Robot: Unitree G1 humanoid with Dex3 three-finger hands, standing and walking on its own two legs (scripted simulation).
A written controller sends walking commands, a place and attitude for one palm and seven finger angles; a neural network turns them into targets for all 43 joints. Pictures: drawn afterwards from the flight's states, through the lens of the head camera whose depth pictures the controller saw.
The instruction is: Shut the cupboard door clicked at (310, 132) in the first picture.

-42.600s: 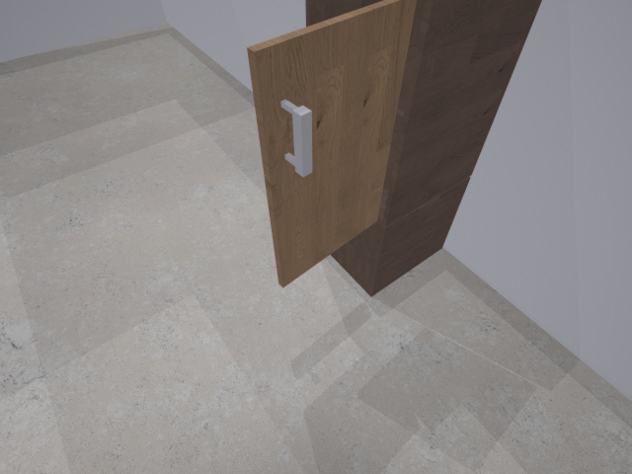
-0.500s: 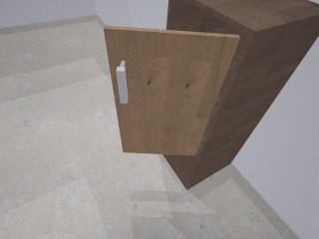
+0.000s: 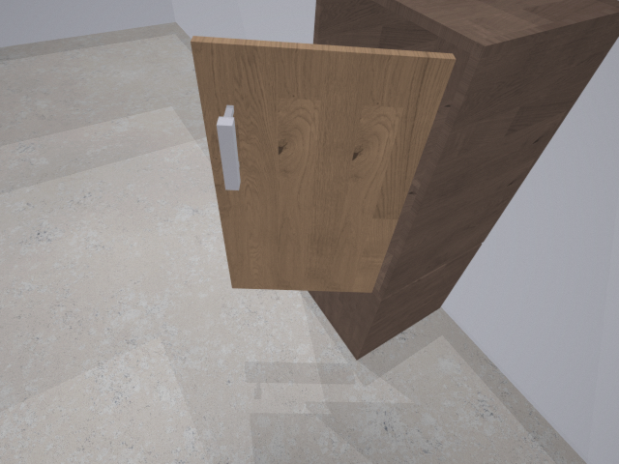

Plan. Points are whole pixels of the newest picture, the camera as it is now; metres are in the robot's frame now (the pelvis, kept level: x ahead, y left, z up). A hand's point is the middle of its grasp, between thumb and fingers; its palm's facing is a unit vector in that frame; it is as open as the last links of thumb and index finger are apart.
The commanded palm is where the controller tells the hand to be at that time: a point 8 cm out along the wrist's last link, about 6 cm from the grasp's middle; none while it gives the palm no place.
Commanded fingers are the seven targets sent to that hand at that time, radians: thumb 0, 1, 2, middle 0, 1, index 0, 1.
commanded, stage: shuffle to correct the standing spot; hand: left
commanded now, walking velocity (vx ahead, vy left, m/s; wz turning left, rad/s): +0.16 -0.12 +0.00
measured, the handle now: (231, 148) +0.53 +0.17 +0.11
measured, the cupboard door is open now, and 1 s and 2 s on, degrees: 58 58 58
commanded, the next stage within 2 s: come to a stop and stand still in 0.36 s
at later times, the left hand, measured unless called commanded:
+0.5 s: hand out of the picture +0.08 +0.12 -0.16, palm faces +0.07 -0.98 -0.19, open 7.2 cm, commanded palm none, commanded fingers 0.00 0.90 0.90 -0.20 -0.30 -0.20 -0.30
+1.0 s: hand out of the picture +0.09 +0.12 -0.17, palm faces +0.07 -0.98 -0.21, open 7.4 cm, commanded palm none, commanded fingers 0.00 0.90 0.90 -0.20 -0.30 -0.20 -0.30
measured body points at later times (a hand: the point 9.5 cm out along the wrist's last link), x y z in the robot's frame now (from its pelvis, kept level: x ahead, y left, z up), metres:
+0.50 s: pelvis +0.07 -0.06 +0.01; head +0.08 -0.05 +0.46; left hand +0.08 +0.18 -0.14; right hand +0.10 -0.30 -0.14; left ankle +0.11 +0.06 -0.70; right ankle +0.05 -0.16 -0.72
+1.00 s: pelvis +0.08 -0.05 +0.01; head +0.10 -0.04 +0.45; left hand +0.09 +0.18 -0.15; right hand +0.18 -0.28 -0.14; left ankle +0.12 +0.06 -0.72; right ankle +0.06 -0.16 -0.72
